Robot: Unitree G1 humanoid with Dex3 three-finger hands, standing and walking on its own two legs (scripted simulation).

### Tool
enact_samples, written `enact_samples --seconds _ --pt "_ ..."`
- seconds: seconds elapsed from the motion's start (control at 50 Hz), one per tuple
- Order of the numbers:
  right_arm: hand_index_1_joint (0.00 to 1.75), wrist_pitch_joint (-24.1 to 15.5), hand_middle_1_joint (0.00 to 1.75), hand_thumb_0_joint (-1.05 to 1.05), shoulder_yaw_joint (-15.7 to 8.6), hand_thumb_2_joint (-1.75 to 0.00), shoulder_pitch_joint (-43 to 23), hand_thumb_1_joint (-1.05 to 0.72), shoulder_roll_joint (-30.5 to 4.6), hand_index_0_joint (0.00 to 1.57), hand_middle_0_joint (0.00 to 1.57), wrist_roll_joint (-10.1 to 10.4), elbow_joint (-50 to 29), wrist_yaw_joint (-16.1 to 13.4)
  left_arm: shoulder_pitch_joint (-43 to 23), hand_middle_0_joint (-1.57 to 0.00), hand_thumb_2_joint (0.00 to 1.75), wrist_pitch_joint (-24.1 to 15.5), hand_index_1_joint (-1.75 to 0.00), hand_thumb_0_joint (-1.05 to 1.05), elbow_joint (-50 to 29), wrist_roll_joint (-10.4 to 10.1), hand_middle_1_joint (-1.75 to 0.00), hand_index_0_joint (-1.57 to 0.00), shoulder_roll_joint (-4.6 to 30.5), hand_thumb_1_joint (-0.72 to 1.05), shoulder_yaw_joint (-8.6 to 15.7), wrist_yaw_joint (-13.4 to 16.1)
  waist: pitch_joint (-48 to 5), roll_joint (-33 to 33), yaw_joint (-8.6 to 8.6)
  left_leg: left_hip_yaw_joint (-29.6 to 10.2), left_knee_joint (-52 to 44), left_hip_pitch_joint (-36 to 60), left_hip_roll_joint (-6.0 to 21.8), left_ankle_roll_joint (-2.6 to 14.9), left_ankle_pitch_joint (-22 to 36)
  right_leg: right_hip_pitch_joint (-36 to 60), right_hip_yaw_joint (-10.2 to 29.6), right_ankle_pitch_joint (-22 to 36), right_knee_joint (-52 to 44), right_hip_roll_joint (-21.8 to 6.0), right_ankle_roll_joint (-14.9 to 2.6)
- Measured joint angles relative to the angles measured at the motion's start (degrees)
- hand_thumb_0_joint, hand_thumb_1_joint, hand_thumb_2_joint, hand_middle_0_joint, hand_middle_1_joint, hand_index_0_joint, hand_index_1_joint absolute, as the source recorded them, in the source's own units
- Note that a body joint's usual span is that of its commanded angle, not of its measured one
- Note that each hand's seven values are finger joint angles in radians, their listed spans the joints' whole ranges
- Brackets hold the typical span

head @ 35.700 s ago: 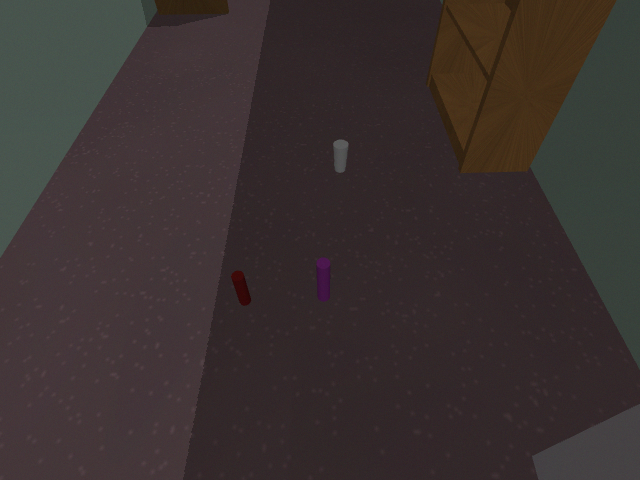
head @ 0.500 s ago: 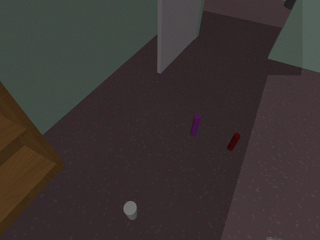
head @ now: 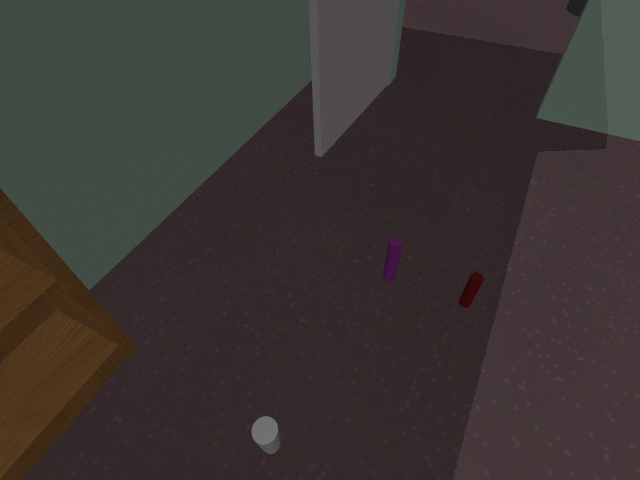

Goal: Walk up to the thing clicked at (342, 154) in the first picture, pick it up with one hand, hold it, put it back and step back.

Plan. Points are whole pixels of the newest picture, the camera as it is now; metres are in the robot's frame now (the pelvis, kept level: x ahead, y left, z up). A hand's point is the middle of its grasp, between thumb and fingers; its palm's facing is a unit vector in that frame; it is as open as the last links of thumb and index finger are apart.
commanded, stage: walk up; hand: left
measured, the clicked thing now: (268, 437) +0.34 +0.19 -0.71
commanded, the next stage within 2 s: stand in 0.56 s
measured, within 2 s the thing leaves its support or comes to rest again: neither
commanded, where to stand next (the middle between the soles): +0.01 -0.01 m, yaw -1 degrees
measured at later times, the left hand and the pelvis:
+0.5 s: hand out of the picture +0.10 +0.25 -0.16, palm faces -0.02 -0.94 -0.33, open 7.4 cm; pelvis +0.00 +0.00 +0.00, yaw +0 degrees
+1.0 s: hand out of the picture +0.08 +0.25 -0.15, palm faces -0.01 -0.94 -0.34, open 7.4 cm; pelvis +0.00 +0.00 +0.00, yaw +0 degrees
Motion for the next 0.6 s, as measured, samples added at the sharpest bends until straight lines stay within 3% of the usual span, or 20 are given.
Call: enact_samples --seconds 0.6 --pt "0.30 0.0 0.30 0.00 0.0 -0.90 2.1 -0.90 0.6 0.20 0.20 -0.5 -0.8 -0.3 0.4 -0.21 0.90 0.5 -0.30 0.01 -1.1 0.2 -0.30 -0.20 -0.1 0.90 0.6 0.0 0.3 -0.5 -0.63 0.2 -0.2 0.4 0.3 -0.19 -0.3 0.1 0.2 -0.3 0.0 0.3 -0.18"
